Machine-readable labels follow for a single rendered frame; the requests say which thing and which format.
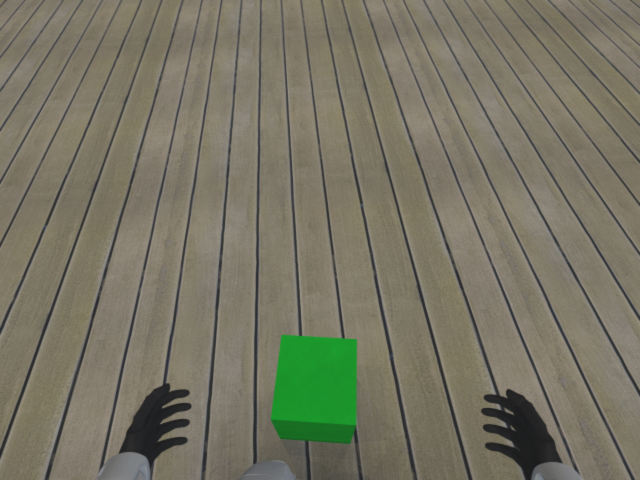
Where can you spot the robot right hand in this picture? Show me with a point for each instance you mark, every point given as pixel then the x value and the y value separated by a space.
pixel 531 436

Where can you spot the carton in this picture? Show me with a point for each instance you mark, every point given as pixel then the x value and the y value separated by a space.
pixel 315 389

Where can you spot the robot left forearm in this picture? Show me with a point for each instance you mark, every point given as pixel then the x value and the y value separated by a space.
pixel 125 466

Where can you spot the robot left hand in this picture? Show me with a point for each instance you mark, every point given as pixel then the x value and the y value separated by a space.
pixel 145 431

